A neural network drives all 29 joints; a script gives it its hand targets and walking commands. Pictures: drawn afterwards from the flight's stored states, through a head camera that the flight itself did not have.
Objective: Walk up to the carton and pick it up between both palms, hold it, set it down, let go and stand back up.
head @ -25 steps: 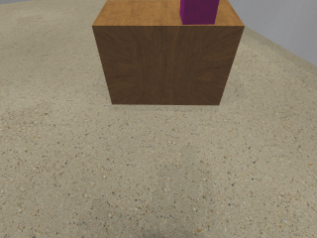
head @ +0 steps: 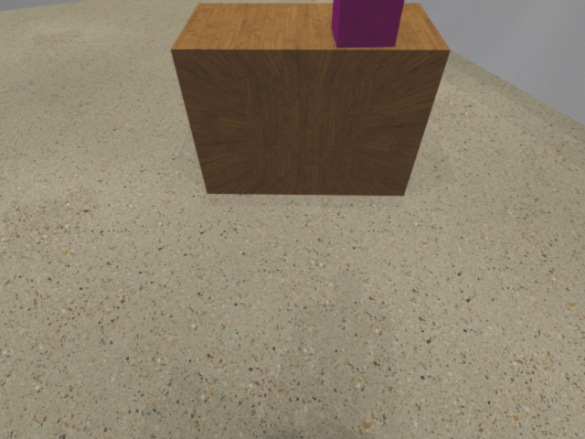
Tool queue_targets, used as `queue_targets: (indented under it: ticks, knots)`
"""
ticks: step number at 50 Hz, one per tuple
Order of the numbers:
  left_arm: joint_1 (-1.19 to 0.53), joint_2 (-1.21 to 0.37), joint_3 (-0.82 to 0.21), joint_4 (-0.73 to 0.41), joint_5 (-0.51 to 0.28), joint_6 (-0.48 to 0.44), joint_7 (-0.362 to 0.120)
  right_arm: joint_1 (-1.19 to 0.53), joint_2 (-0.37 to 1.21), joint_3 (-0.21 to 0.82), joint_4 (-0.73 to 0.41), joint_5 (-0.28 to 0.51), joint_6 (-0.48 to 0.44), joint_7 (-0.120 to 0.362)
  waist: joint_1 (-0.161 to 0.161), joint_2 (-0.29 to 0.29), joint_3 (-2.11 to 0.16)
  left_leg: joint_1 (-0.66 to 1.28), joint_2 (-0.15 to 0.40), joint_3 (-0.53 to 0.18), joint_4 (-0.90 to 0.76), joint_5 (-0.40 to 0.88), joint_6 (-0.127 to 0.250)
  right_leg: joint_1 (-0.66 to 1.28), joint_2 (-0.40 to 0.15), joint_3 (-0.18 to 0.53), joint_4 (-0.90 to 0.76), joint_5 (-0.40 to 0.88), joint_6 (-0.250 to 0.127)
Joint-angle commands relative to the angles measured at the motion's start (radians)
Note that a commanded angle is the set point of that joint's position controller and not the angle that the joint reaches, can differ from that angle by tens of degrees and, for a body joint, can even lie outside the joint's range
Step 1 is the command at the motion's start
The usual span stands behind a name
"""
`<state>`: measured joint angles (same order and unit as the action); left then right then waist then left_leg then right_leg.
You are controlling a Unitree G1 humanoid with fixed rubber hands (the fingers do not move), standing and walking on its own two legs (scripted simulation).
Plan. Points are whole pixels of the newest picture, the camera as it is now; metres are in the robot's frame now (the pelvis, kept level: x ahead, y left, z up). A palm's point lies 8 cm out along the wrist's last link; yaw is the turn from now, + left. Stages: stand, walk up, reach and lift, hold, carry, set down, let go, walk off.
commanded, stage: stand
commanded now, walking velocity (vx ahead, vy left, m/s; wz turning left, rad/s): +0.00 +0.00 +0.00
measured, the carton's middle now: out of the picture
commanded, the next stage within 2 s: walk up in 0.66 s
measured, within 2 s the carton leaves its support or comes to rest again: neither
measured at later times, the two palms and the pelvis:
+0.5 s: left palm out of the picture -0.03 +0.19 -0.15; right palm out of the picture -0.03 -0.19 -0.15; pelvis +0.00 +0.00 +0.00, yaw +0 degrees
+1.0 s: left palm out of the picture +0.04 +0.20 -0.14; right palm out of the picture -0.04 -0.23 -0.15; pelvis +0.01 -0.02 +0.00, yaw -5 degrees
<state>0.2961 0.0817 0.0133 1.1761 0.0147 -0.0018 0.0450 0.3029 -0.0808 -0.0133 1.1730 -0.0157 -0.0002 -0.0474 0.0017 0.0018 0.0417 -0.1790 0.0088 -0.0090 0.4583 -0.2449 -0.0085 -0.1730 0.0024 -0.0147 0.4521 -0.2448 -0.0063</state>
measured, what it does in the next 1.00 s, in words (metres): lifts its right foot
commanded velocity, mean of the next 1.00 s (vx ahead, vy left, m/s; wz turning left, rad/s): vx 0.09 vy -0.01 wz -0.04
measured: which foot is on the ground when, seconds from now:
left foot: down 0.00-1.00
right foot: down 0.00-0.86, up 0.88-1.00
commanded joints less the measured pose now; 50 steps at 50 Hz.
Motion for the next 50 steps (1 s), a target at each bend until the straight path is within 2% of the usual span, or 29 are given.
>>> queue_targets:
  ticks: [1, 42, 43, 44, 45, 46, 47, 48, 49, 50]
  knots:
    - [0.086, 0.073, 0.009, -0.011, 0.0, -0.006, 0.004, 0.085, -0.071, -0.009, -0.009, 0.0, -0.007, -0.004, 0.0, 0.001, 0.068, -0.039, 0.061, -0.059, -0.097, 0.07, 0.032, -0.05, -0.072, 0.08, -0.101, 0.057, -0.028]
    - [0.11, 0.07, 0.007, -0.018, -0.003, -0.014, 0.0, 0.109, -0.067, -0.006, -0.014, 0.003, -0.013, -0.001, 0.0, 0.002, 0.065, -0.037, 0.066, -0.06, -0.1, 0.09, 0.031, -0.046, -0.077, 0.079, -0.105, 0.079, -0.028]
    - [0.071, 0.156, 0.04, -0.055, -0.028, 0.0, -0.021, 0.121, -0.22, -0.054, -0.08, -0.01, -0.017, 0.006, -0.065, -0.017, -0.033, 0.136, 0.166, -0.136, -0.11, -0.566, 0.06, -0.302, -0.022, 0.075, 0.052, -0.545, -0.046]
    - [-0.201, 0.096, 0.027, -0.19, -0.008, 0.003, -0.043, 0.195, -0.27, -0.077, -0.069, -0.007, -0.012, 0.004, -0.16, 0.15, 0.111, 0.197, 0.323, -0.323, -0.272, -0.649, 0.107, -0.586, 0.008, -0.026, 0.293, -0.327, -0.004]
    - [-0.279, 0.085, 0.027, -0.26, 0.025, 0.003, -0.056, 0.197, -0.274, -0.092, -0.052, -0.019, -0.011, -0.002, -0.148, 0.258, 0.132, 0.095, 0.484, -0.501, -0.367, -0.661, 0.164, -0.645, -0.069, -0.011, 0.53, -0.172, 0.008]
    - [-0.241, 0.1, 0.035, -0.263, 0.041, -0.005, -0.065, 0.156, -0.216, -0.083, -0.06, -0.026, -0.023, -0.003, -0.082, 0.172, 0.104, 0.0, 0.455, -0.449, -0.383, -0.559, 0.143, -0.577, -0.106, 0.046, 0.591, -0.081, 0.017]
    - [-0.113, 0.103, 0.044, -0.226, 0.038, -0.018, -0.074, 0.106, -0.206, -0.084, -0.071, -0.024, -0.041, -0.003, -0.015, 0.165, 0.035, -0.033, 0.406, -0.354, -0.375, -0.479, 0.105, -0.474, -0.114, 0.061, 0.59, -0.054, 0.02]
    - [-0.006, 0.099, 0.048, -0.192, 0.037, -0.024, -0.081, 0.062, -0.202, -0.084, -0.082, -0.019, -0.053, -0.005, 0.028, 0.167, 0.014, -0.107, 0.362, -0.245, -0.373, -0.418, 0.077, -0.355, -0.115, 0.039, 0.561, -0.06, 0.022]
    - [0.06, 0.093, 0.052, -0.173, 0.027, -0.027, -0.087, 0.01, -0.212, -0.086, -0.103, -0.009, -0.063, -0.006, 0.062, 0.172, 0.013, -0.2, 0.317, -0.14, -0.381, -0.374, 0.049, -0.215, -0.104, 0.002, 0.456, -0.097, 0.017]
    - [0.081, 0.067, 0.05, -0.163, 0.018, -0.026, -0.085, -0.027, -0.222, -0.09, -0.113, -0.007, -0.067, -0.003, 0.071, 0.196, 0.038, -0.269, 0.276, -0.068, -0.374, -0.351, 0.038, -0.106, -0.081, -0.045, 0.349, -0.139, 0.014]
